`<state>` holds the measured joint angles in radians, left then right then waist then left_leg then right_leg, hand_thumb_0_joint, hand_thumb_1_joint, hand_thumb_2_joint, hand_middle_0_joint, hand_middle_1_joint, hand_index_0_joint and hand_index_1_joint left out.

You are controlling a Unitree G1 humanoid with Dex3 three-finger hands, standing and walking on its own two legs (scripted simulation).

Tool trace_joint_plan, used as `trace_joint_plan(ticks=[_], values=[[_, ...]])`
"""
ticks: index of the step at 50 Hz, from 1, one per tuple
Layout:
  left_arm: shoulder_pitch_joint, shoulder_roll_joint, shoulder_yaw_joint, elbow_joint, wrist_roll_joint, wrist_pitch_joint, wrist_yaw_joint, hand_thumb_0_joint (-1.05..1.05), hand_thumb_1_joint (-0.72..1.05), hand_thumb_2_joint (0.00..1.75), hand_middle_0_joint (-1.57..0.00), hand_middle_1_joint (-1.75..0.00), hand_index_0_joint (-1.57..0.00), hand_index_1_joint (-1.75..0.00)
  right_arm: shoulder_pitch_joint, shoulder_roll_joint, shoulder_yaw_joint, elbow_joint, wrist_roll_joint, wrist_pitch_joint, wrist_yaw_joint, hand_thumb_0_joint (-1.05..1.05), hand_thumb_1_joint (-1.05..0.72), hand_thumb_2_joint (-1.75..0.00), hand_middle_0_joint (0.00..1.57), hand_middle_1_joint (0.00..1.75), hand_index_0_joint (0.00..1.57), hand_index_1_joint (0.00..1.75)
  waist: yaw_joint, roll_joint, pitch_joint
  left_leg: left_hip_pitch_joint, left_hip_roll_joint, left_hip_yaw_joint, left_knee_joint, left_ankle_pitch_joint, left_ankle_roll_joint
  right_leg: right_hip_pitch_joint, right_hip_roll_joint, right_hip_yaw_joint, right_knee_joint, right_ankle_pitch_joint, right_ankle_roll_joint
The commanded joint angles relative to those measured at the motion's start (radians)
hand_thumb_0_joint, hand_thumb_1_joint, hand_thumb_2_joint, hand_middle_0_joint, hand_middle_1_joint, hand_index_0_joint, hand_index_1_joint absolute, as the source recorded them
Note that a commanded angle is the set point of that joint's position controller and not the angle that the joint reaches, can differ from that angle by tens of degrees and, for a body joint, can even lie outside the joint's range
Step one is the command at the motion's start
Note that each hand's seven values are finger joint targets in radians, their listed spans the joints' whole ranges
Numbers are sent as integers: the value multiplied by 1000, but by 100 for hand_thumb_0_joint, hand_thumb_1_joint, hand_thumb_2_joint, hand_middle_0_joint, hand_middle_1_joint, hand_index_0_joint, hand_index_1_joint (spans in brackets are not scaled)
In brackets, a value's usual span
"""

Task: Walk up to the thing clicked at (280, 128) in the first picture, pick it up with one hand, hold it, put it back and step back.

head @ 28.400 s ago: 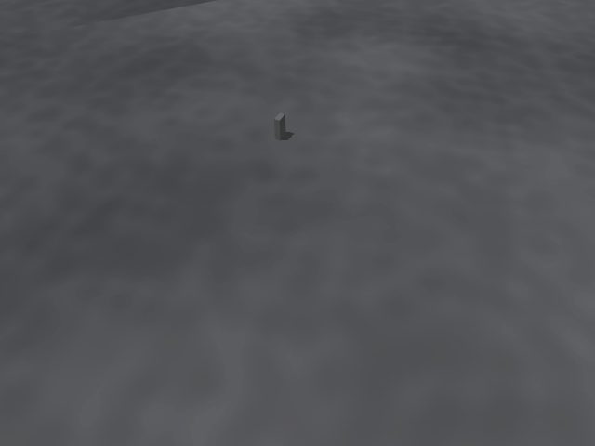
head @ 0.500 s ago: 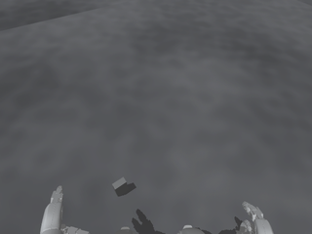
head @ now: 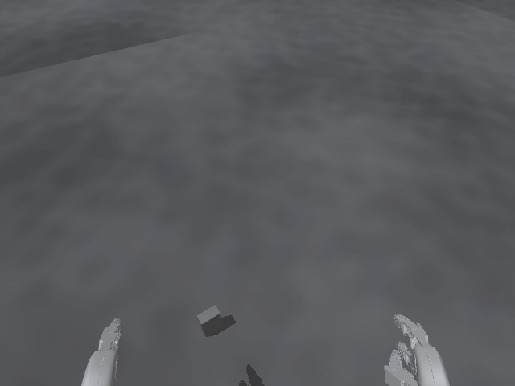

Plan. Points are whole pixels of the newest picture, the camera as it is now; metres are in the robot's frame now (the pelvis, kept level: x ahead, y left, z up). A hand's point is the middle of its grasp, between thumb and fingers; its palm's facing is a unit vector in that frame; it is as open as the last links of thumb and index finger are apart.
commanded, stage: home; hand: left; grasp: from the side
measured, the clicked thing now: (210, 321) +0.44 +0.17 -0.66
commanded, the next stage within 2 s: stand in 1.32 s
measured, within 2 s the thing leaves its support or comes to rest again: neither
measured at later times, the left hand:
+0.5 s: hand (151, 380) +0.17 +0.17 -0.06, palm faces +0.10 -0.95 -0.28, open 17.5 cm
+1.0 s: hand (147, 381) +0.16 +0.18 -0.06, palm faces +0.10 -0.96 -0.28, open 17.5 cm
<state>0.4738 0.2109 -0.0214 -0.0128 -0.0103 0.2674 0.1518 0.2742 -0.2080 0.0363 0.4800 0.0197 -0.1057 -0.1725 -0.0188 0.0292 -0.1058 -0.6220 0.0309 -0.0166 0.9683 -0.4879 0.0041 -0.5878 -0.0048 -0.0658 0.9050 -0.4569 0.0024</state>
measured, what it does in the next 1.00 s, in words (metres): stands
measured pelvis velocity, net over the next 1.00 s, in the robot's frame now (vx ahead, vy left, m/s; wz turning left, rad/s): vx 0.00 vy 0.00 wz -0.01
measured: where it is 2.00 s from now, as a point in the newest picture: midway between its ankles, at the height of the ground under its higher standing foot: outside the picture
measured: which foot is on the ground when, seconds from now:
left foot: down 0.00-1.00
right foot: down 0.00-1.00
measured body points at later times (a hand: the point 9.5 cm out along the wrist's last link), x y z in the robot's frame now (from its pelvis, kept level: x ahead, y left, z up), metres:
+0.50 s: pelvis +0.00 -0.01 +0.00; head +0.02 -0.01 +0.45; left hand +0.16 +0.22 -0.04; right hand +0.15 -0.25 -0.07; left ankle +0.00 +0.11 -0.69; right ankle +0.00 -0.12 -0.69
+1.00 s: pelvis +0.00 +0.00 +0.00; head +0.02 +0.00 +0.45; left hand +0.16 +0.23 -0.04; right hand +0.15 -0.24 -0.07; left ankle +0.00 +0.11 -0.69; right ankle +0.00 -0.12 -0.69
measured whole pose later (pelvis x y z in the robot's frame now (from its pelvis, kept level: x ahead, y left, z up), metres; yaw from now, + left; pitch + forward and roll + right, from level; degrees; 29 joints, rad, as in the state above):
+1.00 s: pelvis +0.00 +0.00 +0.00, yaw +0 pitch +7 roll -2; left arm 0.44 0.20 -0.01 0.05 -0.01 0.24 0.14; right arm 0.28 -0.20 0.03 0.53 0.02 -0.13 -0.17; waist -0.02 0.03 -0.10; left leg -0.59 0.03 -0.01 0.93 -0.47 0.00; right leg -0.56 0.00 -0.06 0.88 -0.44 0.00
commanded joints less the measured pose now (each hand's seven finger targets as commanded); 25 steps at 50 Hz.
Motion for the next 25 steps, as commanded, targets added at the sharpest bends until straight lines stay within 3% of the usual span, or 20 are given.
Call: trace_joint_plan(ticks=[1,8,9,10,12,16,20,25], values=[[-7,99,62,-157,11,-55,10,0,-59,3,-5,-5,-4,-5,-48,-116,-46,-144,-8,-56,-17,0,-90,-90,20,30,20,30,-10,-7,-100,85,-20,-7,-161,279,1,76,28,2,-135,241,-14],[-19,87,54,-135,10,-64,1,0,-57,5,-5,-5,-5,-5,-49,-122,-54,-139,-8,-55,-15,0,-90,-90,20,30,20,30,-10,-20,-105,93,-23,4,-158,302,2,86,24,8,-142,273,-10],[-24,101,62,-154,9,-64,1,0,-59,4,-5,-5,-5,-5,-55,-120,-53,-143,-6,-56,-12,0,-90,-90,20,30,20,30,1,-8,-101,85,-26,9,-156,292,4,88,20,12,-151,269,-9],[-16,86,55,-128,9,-59,0,0,-57,4,-5,-5,-5,-5,-43,-121,-54,-132,-7,-56,-12,0,-90,-90,20,30,20,30,-11,-9,-96,90,-25,7,-158,291,3,86,20,12,-146,267,-10],[-28,82,54,-133,10,-60,1,0,-56,5,-5,-5,-5,-5,-42,-120,-57,-130,-8,-59,-12,0,-90,-90,20,30,20,30,-8,24,-117,106,-22,3,-168,303,-2,84,25,6,-135,267,-15],[-37,112,80,-139,10,-65,2,0,-56,5,-5,-5,-5,-5,-51,-117,-54,-132,-8,-57,-15,0,-90,-90,20,30,20,30,-3,-7,-114,93,-25,8,-156,305,5,103,19,12,-152,282,-10],[-52,87,57,-120,8,-63,-2,0,-55,6,-5,-5,-5,-5,-56,-121,-55,-127,-9,-62,-15,0,-90,-90,20,30,20,30,-12,-10,-81,97,-24,11,-171,265,6,84,19,12,-164,247,-8],[-37,93,63,-133,8,-67,-6,0,-54,6,-5,-6,-5,-6,-60,-118,-54,-128,-8,-65,-14,0,-90,-90,20,30,20,30,-2,-16,-85,88,-29,17,-174,228,10,83,15,18,-177,217,-7]])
